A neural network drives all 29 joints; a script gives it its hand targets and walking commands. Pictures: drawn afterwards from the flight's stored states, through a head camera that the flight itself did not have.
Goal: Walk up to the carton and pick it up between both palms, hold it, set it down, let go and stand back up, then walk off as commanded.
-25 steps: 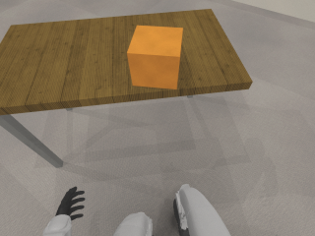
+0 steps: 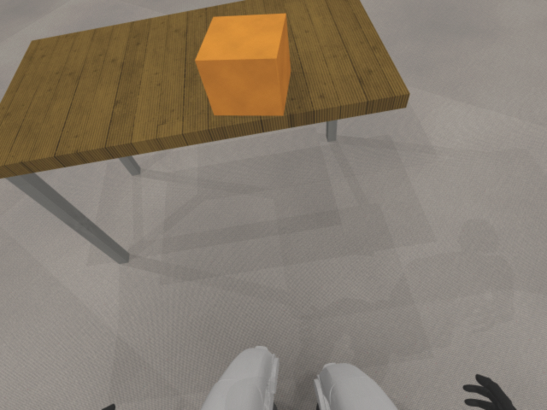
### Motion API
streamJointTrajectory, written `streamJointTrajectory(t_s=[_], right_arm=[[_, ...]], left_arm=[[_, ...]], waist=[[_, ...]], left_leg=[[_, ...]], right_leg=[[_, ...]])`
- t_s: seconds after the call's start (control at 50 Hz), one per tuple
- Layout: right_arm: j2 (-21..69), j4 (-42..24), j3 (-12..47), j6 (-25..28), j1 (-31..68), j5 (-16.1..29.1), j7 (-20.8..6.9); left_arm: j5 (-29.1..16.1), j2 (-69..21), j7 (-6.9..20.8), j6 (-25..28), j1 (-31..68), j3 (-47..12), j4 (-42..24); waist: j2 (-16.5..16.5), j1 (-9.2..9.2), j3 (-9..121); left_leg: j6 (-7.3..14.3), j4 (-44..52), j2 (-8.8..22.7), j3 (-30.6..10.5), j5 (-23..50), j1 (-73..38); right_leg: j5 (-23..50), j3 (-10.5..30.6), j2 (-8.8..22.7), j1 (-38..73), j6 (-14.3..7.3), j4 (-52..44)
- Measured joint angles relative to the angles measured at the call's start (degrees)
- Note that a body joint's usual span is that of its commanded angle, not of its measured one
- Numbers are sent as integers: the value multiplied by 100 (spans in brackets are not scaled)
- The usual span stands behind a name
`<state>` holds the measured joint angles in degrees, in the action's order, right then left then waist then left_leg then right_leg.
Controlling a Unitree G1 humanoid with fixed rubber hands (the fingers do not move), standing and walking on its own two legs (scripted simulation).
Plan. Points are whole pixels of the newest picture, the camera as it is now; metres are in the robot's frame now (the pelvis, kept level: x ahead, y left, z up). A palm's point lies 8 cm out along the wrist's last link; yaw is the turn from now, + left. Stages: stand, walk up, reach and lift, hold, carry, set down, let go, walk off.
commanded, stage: walk off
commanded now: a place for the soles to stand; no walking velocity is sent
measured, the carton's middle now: (248, 66) +0.79 +0.02 +0.00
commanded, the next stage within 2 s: stand in 1.94 s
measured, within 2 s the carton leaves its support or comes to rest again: neither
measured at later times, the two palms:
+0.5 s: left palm out of the picture +0.04 +0.36 -0.12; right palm out of the picture -0.06 -0.23 -0.12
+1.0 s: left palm out of the picture -0.11 +0.34 -0.11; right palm out of the picture -0.14 -0.26 -0.13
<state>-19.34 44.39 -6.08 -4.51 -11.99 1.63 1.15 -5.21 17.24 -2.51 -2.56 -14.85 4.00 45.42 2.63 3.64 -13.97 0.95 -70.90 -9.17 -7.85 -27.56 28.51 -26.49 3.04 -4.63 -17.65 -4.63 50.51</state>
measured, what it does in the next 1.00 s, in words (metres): walks backwards: left foot, then right foot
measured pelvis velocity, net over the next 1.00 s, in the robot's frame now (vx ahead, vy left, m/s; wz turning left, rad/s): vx -0.20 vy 0.04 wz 0.01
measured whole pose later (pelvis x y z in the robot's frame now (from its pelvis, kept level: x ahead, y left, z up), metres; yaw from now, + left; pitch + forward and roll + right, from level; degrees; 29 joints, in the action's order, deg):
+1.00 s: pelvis -0.20 +0.04 -0.01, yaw +1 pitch -6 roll +1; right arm -19.1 45.5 -7.0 -3.5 -11.4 1.6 1.1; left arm -5.2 19.5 -2.0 -0.9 -12.8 4.1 45.4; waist 0.9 3.6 -14.2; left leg -1.4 -74.0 -6.1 -8.4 -30.3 30.6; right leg -25.3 7.3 -4.9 -23.2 -1.3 55.0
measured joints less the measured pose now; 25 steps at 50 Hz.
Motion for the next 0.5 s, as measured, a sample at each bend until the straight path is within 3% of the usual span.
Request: streamJointTrajectory(t_s=[0.12, 0.3, 0.38, 0.44, 0.5], right_arm=[[-124, 4, -94, -81, -1, 0, 0], [-135, 22, -148, -113, -3, 0, -1], [-137, 41, -120, -103, -5, 1, -6], [-141, 134, -141, 15, -22, 1, -24], [8, 146, -23, 50, -1, 0, -26]], left_arm=[[0, -1, -7, 59, 710, -1, -1], [0, -2, -7, 99, 1404, -2, 2], [0, -3, -7, 50, 1414, -2, 3], [1, -3, -10, -38, 1351, -2, 5], [1, 71, -14, -135, 1183, -1, 8]], waist=[[242, 3, -126], [250, 4, -341], [163, 7, -385], [90, 7, -264], [-227, 8, -405]], left_leg=[[0, -550, -43, -127, 89, -170], [-1, -538, 20, -148, -55, -211], [-1, 204, 262, -154, -246, -404], [-18, 1655, 597, -148, 12, -780], [-122, 1629, 513, -17, 184, -758]], right_leg=[[224, -21, 14, -122, 46, -1], [565, -23, 154, -405, 217, -2], [709, -27, 218, -569, 276, -3], [784, -25, 237, -869, 375, 107], [197, 412, 2, -892, 375, 639]])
